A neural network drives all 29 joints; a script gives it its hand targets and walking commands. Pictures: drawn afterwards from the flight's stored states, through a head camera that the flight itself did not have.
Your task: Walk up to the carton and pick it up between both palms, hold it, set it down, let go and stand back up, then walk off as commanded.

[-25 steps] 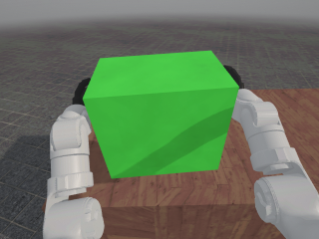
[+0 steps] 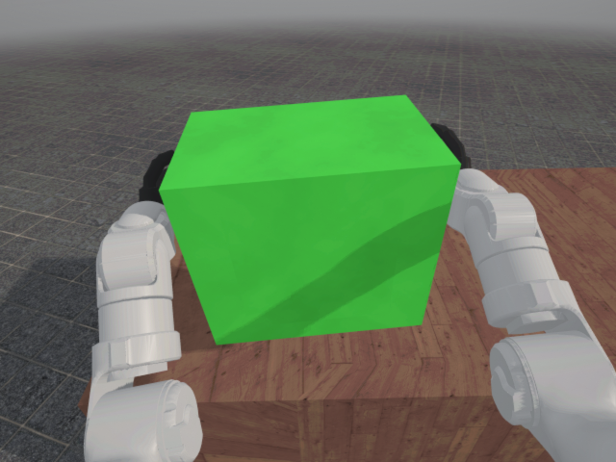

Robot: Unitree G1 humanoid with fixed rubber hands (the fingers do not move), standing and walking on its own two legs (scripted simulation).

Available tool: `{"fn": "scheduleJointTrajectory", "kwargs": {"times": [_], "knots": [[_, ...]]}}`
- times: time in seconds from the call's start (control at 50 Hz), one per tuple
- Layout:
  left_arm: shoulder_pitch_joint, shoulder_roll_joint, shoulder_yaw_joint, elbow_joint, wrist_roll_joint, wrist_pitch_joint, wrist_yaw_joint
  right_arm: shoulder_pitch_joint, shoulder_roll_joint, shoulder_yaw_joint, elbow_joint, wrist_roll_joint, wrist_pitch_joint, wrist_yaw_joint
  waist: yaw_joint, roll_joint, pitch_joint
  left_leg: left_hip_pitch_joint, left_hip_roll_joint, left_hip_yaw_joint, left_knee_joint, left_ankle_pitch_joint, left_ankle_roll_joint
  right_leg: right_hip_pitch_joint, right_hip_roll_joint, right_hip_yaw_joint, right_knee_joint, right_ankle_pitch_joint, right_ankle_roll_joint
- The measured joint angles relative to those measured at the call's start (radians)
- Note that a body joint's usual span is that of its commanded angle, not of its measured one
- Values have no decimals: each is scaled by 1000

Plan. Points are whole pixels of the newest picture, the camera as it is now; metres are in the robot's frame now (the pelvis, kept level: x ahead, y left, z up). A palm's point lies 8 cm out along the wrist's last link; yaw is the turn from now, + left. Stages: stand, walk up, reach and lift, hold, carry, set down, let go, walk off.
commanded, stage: hold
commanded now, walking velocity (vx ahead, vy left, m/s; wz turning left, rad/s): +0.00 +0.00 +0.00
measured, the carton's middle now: (309, 221) +0.38 +0.01 +0.20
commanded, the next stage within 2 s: none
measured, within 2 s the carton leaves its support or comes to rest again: neither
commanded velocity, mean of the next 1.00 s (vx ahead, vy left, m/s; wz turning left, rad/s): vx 0.00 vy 0.00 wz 0.00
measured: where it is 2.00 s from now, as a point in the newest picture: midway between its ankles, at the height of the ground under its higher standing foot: outside the picture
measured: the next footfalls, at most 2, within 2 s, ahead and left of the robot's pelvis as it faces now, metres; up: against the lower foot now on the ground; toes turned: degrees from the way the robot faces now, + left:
none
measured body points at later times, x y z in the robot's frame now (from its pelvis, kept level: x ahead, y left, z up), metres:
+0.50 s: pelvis -0.01 +0.00 +0.00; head -0.07 +0.01 +0.45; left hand +0.36 +0.20 +0.25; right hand +0.39 -0.17 +0.27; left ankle +0.03 +0.14 -0.75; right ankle +0.03 -0.12 -0.75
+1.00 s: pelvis +0.00 +0.00 +0.00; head -0.07 +0.01 +0.45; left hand +0.36 +0.20 +0.24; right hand +0.38 -0.17 +0.25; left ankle +0.03 +0.14 -0.75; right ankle +0.03 -0.12 -0.75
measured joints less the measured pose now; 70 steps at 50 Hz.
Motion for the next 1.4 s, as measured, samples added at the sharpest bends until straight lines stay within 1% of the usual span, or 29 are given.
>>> {"fn": "scheduleJointTrajectory", "kwargs": {"times": [0.06,0.18,0.32,0.4,0.52,0.62,0.68,0.74,0.84,0.88,1.04,1.1,1.2,1.32,1.4], "knots": [[22,-9,0,-11,0,2,0,28,0,12,-23,0,8,-2,-1,0,0,3,0,-1,0,-1,-1,5,0,-1,-3,0,0],[70,-21,-10,-88,0,12,2,74,0,24,-103,10,21,-9,-3,0,-4,8,0,-3,0,0,-3,11,0,-3,-3,1,0],[42,-11,-10,-88,0,18,1,48,0,9,-101,10,25,-9,-4,0,-4,8,0,-6,0,8,0,12,0,-5,-3,7,0],[12,-9,4,-79,4,19,2,6,0,-7,-66,10,16,-3,-4,0,-4,8,-1,-6,0,8,4,12,0,-5,-3,8,0],[-14,-4,26,-56,33,19,-25,-46,0,-10,-7,10,8,1,-4,0,6,8,-1,-6,0,6,5,11,0,-5,-3,7,0],[1,-12,26,-55,36,19,-28,-34,1,-10,-5,10,4,3,-4,0,14,8,-1,-6,0,0,2,12,0,-5,-3,0,0],[19,-23,26,-55,36,19,-22,-7,3,-3,-10,10,-1,4,-5,0,14,8,-1,-6,0,-4,0,13,0,-5,-4,-4,0],[50,-30,15,-68,36,19,-21,39,3,15,-43,10,0,2,-9,0,13,11,-1,-7,0,-8,-1,17,0,-6,-7,-6,0],[115,-39,-12,-166,21,27,-11,128,3,32,-167,23,8,-9,-14,0,12,16,-1,-7,0,-10,-3,22,0,-6,-7,-8,0],[117,-40,-15,-182,19,31,-8,135,3,32,-187,23,9,-11,-15,0,8,16,-1,-8,0,-8,-3,22,0,-6,-7,-7,0],[76,-24,-10,-180,19,44,-11,80,3,11,-176,23,28,-12,-16,0,9,16,-1,-8,0,3,2,22,0,-6,-8,4,0],[51,-24,9,-164,19,44,-11,38,3,1,-139,23,26,-8,-16,0,9,16,-1,-8,0,5,4,22,0,-6,-8,6,0],[18,-21,26,-124,45,44,-30,-15,3,-10,-63,23,17,0,-16,0,12,16,-1,-8,0,4,4,22,0,-6,-8,6,0],[21,-22,27,-111,53,44,-38,-13,4,-10,-43,23,6,5,-16,0,24,16,-1,-8,0,-2,3,22,0,-6,-7,0,0],[41,-36,27,-111,53,41,-28,12,7,-7,-43,23,-4,5,-16,0,25,16,-1,-8,0,-8,2,22,0,-6,-7,-6,0]]}}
